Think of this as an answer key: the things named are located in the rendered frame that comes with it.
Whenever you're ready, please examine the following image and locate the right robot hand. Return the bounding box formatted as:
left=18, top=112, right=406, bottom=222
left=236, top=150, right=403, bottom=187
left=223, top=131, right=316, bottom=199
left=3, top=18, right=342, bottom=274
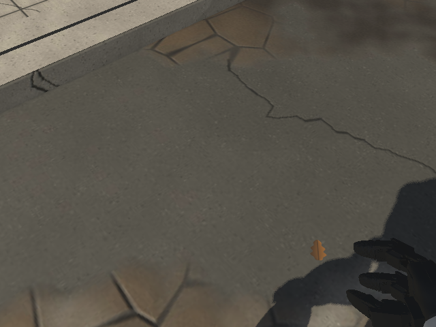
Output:
left=346, top=238, right=436, bottom=327

